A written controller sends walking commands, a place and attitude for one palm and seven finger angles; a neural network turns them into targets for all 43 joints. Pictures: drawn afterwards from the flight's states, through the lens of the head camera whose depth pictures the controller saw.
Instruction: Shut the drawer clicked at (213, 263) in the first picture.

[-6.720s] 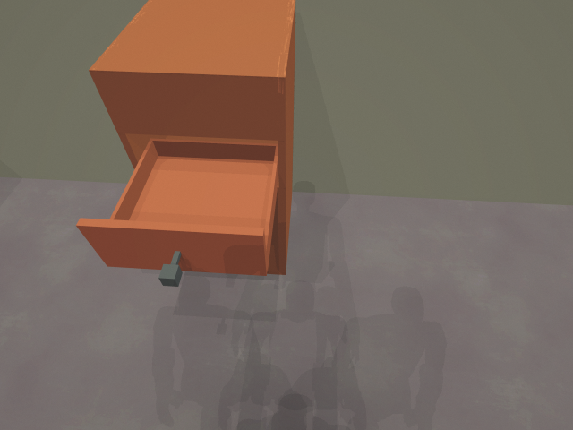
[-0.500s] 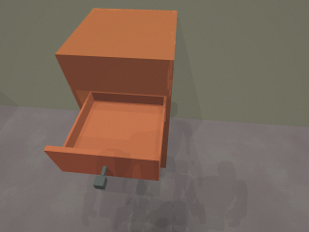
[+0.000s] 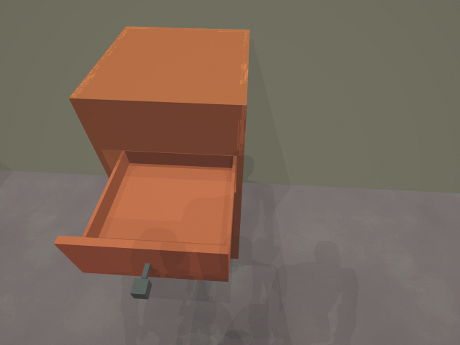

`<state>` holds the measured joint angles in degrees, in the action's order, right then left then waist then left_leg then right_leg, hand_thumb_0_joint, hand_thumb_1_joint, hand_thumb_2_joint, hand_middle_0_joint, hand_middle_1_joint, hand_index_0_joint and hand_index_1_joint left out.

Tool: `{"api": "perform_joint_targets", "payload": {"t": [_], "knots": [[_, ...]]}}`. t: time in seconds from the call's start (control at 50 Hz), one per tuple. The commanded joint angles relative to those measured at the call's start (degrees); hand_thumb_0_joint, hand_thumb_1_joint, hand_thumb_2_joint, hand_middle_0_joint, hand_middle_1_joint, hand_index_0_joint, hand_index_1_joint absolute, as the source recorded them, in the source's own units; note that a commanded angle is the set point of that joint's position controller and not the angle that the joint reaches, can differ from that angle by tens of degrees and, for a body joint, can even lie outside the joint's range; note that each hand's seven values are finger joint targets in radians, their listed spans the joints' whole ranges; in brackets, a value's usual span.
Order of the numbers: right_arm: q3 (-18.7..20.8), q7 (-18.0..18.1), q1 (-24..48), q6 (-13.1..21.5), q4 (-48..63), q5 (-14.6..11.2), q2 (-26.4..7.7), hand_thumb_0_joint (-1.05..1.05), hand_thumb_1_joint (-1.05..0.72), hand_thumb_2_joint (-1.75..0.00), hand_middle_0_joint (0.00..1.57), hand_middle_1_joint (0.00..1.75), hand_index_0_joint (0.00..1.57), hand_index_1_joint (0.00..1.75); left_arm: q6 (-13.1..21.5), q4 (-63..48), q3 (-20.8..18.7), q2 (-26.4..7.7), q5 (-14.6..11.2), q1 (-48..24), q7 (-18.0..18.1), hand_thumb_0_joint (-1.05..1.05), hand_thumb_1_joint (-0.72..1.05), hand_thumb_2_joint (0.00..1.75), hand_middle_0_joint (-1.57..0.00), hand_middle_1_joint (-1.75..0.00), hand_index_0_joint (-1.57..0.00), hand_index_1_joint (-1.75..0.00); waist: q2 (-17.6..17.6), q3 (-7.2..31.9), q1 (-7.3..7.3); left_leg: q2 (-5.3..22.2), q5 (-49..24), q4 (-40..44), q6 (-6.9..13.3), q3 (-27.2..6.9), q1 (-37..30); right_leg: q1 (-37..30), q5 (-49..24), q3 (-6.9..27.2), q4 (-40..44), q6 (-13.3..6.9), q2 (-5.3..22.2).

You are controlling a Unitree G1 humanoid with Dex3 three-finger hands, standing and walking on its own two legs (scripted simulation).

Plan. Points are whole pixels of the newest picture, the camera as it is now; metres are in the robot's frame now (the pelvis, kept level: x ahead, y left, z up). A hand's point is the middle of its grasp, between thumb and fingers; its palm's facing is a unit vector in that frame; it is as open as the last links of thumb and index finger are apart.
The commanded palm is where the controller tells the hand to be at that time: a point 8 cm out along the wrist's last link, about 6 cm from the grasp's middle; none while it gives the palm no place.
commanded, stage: come to a stop and stand still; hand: left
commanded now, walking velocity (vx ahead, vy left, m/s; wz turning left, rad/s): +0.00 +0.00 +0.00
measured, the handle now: (143, 280) +0.29 +0.22 -0.18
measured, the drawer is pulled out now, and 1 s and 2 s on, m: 0.30 0.30 0.30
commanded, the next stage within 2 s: look again from close up in 0.70 s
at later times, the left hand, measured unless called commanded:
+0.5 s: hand out of the picture +0.01 +0.21 -0.18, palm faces +0.01 -0.98 -0.21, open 7.3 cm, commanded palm none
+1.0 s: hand out of the picture +0.00 +0.20 -0.18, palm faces +0.01 -0.98 -0.17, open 7.3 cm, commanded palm none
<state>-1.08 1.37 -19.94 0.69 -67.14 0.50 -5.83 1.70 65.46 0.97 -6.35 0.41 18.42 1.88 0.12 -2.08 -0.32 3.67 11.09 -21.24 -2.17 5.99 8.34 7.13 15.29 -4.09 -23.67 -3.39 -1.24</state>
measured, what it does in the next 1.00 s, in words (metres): stands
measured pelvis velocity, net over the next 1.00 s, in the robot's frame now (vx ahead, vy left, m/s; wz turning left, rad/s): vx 0.00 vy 0.03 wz -0.01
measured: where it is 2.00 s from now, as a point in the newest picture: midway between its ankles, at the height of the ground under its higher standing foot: outside the picture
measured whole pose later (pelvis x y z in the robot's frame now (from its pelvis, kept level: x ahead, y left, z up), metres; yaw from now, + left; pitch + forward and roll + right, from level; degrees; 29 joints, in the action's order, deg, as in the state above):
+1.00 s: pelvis +0.00 +0.03 +0.00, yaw -1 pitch -1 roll +1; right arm -1.0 1.2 -15.6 1.6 -64.8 0.5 -8.4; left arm 0.6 62.0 1.0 -7.8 0.4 18.0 2.1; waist 0.7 -2.8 0.1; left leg 0.2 14.9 -24.7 0.9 4.9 8.7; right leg 8.5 16.7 -2.7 -26.3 -0.6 1.1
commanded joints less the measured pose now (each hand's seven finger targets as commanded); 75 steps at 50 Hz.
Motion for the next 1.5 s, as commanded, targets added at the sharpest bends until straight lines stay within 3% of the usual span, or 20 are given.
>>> {"api": "perform_joint_targets", "payload": {"t": [0.0, 0.02, 0.04, 0.06, 0.1, 0.12, 0.16, 0.2, 0.24, 0.28, 0.5, 0.68, 0.98, 1.14, 1.38, 1.4, 1.42, 1.44, 1.46, 1.48], "knots": [[1.4, -0.2, 0.8, 0.0, 7.7, 0.0, -3.6, 0.00, -0.90, -0.90, 0.20, 0.30, 0.20, 0.30, 2.1, -2.7, -1.8, -10.3, 0.9, 6.6, 2.1, 0.00, 0.90, 0.90, -0.20, -0.30, -0.20, -0.30, 3.3, -2.1, -0.54, 0.7, 10.6, -16.4, 2.1, -4.8, 10.1, 3.6, -31.6, 13.9, 5.9, 2.6, 15.6], [1.7, -0.4, -1.5, -0.1, 7.3, -0.1, -3.8, 0.00, -0.90, -0.90, 0.20, 0.30, 0.20, 0.30, 2.1, -3.9, -1.5, -8.9, 1.0, 3.4, 1.7, 0.00, 0.90, 0.90, -0.20, -0.30, -0.20, -0.30, 3.1, 0.4, -2.00, 0.9, 11.1, -17.8, 2.1, -4.6, 8.9, 5.5, -20.6, 11.5, 6.1, -1.4, 14.4], [1.7, -0.6, -3.0, -0.1, 7.1, 0.0, -3.4, 0.00, -0.90, -0.90, 0.20, 0.30, 0.20, 0.30, 2.1, -5.2, -1.5, -8.5, 0.7, 1.8, 1.6, 0.00, 0.90, 0.90, -0.20, -0.30, -0.20, -0.30, 2.3, 2.0, -2.81, 0.0, 8.1, -15.8, 2.0, -4.1, 6.7, 6.3, -13.1, 10.9, 5.7, -3.2, 12.5], [1.4, -0.7, -4.6, 0.2, 7.0, 0.2, -2.8, 0.00, -0.90, -0.90, 0.20, 0.30, 0.20, 0.30, 2.2, -6.1, -1.7, -8.8, 0.6, 0.5, 1.5, 0.00, 0.90, 0.90, -0.20, -0.30, -0.20, -0.30, 0.7, 3.8, -3.06, -0.3, 4.9, -11.9, 1.8, -2.8, 3.5, 6.5, -11.4, 9.9, 4.4, -3.6, 11.9], [1.3, -0.4, -5.6, 0.9, 7.0, 0.3, -4.6, 0.00, -0.90, -0.90, 0.20, 0.30, 0.20, 0.30, 1.6, -6.5, -1.6, -7.0, 0.4, 0.6, 1.4, 0.00, 0.90, 0.90, -0.20, -0.30, -0.20, -0.30, 0.0, 1.6, -2.64, 1.2, 1.5, -6.9, 2.9, -5.3, 2.9, 8.6, -5.2, 8.9, 1.6, -2.2, 8.7], [1.2, -0.2, -5.1, 0.9, 7.3, 0.5, -5.4, 0.00, -0.90, -0.90, 0.20, 0.30, 0.20, 0.30, 1.3, -6.6, -1.4, -6.1, 0.3, 1.5, 1.2, 0.00, 0.90, 0.90, -0.20, -0.30, -0.20, -0.30, 0.2, -0.3, -1.70, 2.2, 0.8, -5.9, 3.5, -6.3, 4.7, 8.6, -2.9, 8.7, 1.4, -1.4, 7.1], [1.1, 0.0, -3.1, 1.1, 7.1, 0.4, -5.7, 0.00, -0.90, -0.90, 0.20, 0.30, 0.20, 0.30, 0.2, -6.2, -1.3, -6.0, 0.4, 2.1, 1.0, 0.00, 0.90, 0.90, -0.20, -0.30, -0.20, -0.30, -5.8, -3.5, -0.47, 3.0, -0.6, -2.8, 4.2, -8.5, 8.0, 7.5, -1.3, 7.1, -0.5, -0.3, 5.6], [1.0, 0.1, -1.9, 0.9, 7.8, 0.3, -6.5, 0.00, -0.90, -0.90, 0.20, 0.30, 0.20, 0.30, -0.2, -6.1, -1.1, -6.0, 0.4, 3.3, 0.8, 0.00, 0.90, 0.90, -0.20, -0.30, -0.20, -0.30, -1.7, -5.2, 0.32, 2.8, 3.6, -1.4, 4.6, -8.9, 10.2, 7.1, 1.6, 7.1, 0.2, -0.1, 5.3], [0.9, 0.0, -2.1, 0.9, 7.9, 0.4, -7.0, 0.00, -0.90, -0.90, 0.20, 0.30, 0.20, 0.30, -0.3, -6.5, -1.1, -6.2, 0.4, 3.0, 0.7, 0.00, 0.90, 0.90, -0.20, -0.30, -0.20, -0.30, 1.5, -5.2, 0.16, 2.1, 4.2, -1.1, 4.6, -8.7, 9.5, 7.4, 2.4, 7.6, 0.8, 0.0, 5.8], [0.9, 0.0, -2.1, 1.1, 7.5, 0.4, -7.4, 0.00, -0.90, -0.90, 0.20, 0.30, 0.20, 0.30, -0.4, -6.9, -1.0, -6.5, 0.4, 3.1, 0.6, 0.00, 0.90, 0.90, -0.20, -0.30, -0.20, -0.30, -0.3, -4.5, 0.40, 2.5, 2.5, -0.3, 4.9, -9.1, 8.3, 7.1, 1.1, 7.0, 0.2, 0.3, 5.7], [0.8, 0.2, -1.4, 1.7, 5.7, 0.2, -8.5, 0.00, -0.90, -0.90, 0.20, 0.30, 0.20, 0.30, -0.5, -7.0, -1.1, -7.8, 0.3, 3.0, 0.6, 0.00, 0.90, 0.90, -0.20, -0.30, -0.20, -0.30, -0.7, 0.2, 0.52, 2.7, -9.0, -1.2, 4.9, -7.8, 2.6, 3.9, -7.5, 6.3, -0.4, 0.8, 6.8], [0.9, 0.4, -0.7, 1.6, 4.4, 0.0, -8.4, 0.00, -0.90, -0.90, 0.20, 0.30, 0.20, 0.30, -0.5, -6.0, -1.1, -7.4, 0.3, 3.5, 0.7, 0.00, 0.90, 0.90, -0.20, -0.30, -0.20, -0.30, -1.1, -1.1, 0.44, 2.7, -11.7, -0.9, 4.9, -7.4, 0.7, 4.0, -9.7, 6.3, 0.5, 1.0, 7.0], [0.8, 0.4, -0.2, 1.4, 3.3, -0.1, -7.8, 0.00, -0.90, -0.90, 0.20, 0.30, 0.20, 0.30, -0.5, -5.0, -0.8, -6.9, 0.3, 4.1, 0.8, 0.00, 0.90, 0.90, -0.20, -0.30, -0.20, -0.30, -0.2, -2.3, 0.43, 2.5, -9.5, 0.4, 4.6, -7.0, 0.3, 4.1, -9.4, 6.5, 2.1, 1.0, 7.4], [0.7, 0.4, -0.4, 1.5, 2.7, -0.1, -7.2, 0.00, -0.90, -0.90, 0.20, 0.30, 0.20, 0.30, -0.2, -4.8, -0.9, -6.8, 0.2, 4.7, 0.8, 0.00, 0.90, 0.90, -0.20, -0.30, -0.20, -0.30, 0.4, -1.0, 0.56, 2.5, -10.2, 0.3, 4.5, -6.9, -0.5, 3.1, -11.5, 6.8, 2.3, 0.8, 7.8], [0.6, 0.3, -0.8, 1.3, 2.3, -0.1, -6.6, 0.00, -0.90, -0.90, 0.20, 0.30, 0.20, 0.30, -0.3, -4.5, -0.7, -6.3, 0.2, 5.0, 0.8, 0.00, 0.90, 0.90, -0.20, -0.30, -0.20, -0.30, 0.9, -2.8, 0.53, 2.5, -6.8, 1.0, 4.3, -6.6, 0.3, 4.7, -9.0, 7.0, 3.3, 0.6, 7.6], [1.3, -0.1, 6.3, 1.5, 6.8, -0.4, -8.9, 0.00, -0.90, -0.90, 0.20, 0.30, 0.20, 0.30, 1.2, -2.2, -1.3, -8.5, 1.0, 7.3, 2.6, 0.00, 0.90, 0.90, -0.20, -0.30, -0.20, -0.30, 1.7, -4.1, 2.53, 2.8, -7.6, -11.5, 2.2, -4.9, 6.3, 5.2, -31.7, 10.3, 3.5, 2.6, 11.0], [2.6, 2.6, 4.8, 9.7, 27.3, -3.0, -19.7, 0.00, -0.90, -0.90, 0.20, 0.30, 0.20, 0.30, 12.9, -89.4, -4.5, -19.2, -11.8, -34.6, 1.2, 0.00, 0.90, 0.90, -0.22, -0.32, -0.22, -0.32, -7.7, 25.1, -5.19, -3.9, -10.8, -3.9, 4.3, -5.2, -9.2, 0.0, -23.9, 6.4, -2.3, 1.9, 5.4], [1.7, 4.3, 9.5, 14.7, 24.1, -2.0, -14.3, 0.00, -0.90, -0.90, 0.20, 0.30, 0.20, 0.30, 10.7, -74.2, -5.5, -15.8, -6.7, -11.9, 3.8, 0.00, 0.90, 0.90, -0.24, -0.34, -0.24, -0.34, -14.5, 25.7, 0.72, -2.0, -17.4, -4.0, 4.5, -3.9, -10.8, 1.2, -13.8, 4.0, -5.3, 0.6, 2.2], [2.5, 3.6, 9.4, 17.1, 24.3, -3.4, -12.6, 0.00, -0.90, -0.90, 0.20, 0.30, 0.20, 0.30, 3.0, -65.2, 1.1, -5.3, -7.6, 2.9, 5.7, 0.00, 0.90, 0.90, -0.26, -0.37, -0.26, -0.37, -11.9, 15.6, -1.05, -1.2, -16.4, -3.9, 3.1, -5.4, -3.6, 7.9, -6.7, 0.6, -5.4, 1.4, 2.0], [2.2, 3.4, 7.7, 17.7, 22.5, -3.5, -13.8, 0.00, -0.90, -0.90, 0.20, 0.30, 0.20, 0.30, 1.8, -62.7, 5.3, 1.9, -9.1, 2.8, 4.4, 0.00, 0.90, 0.90, -0.28, -0.39, -0.28, -0.39, -4.0, 6.5, -2.39, -1.5, -9.3, -5.3, 3.6, -6.1, 1.7, 11.6, -6.2, -1.3, -4.8, 2.1, 1.9]]}}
